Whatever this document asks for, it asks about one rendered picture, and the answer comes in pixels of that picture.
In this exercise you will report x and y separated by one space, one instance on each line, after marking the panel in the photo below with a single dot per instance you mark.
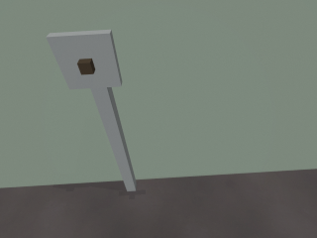
70 47

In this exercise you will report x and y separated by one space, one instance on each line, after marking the button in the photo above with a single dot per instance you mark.
86 66

